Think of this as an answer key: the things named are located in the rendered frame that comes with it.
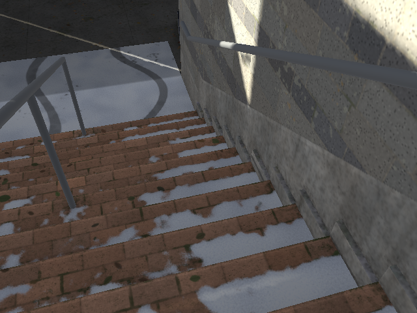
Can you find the stairs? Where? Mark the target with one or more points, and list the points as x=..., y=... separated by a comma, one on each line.
x=167, y=220

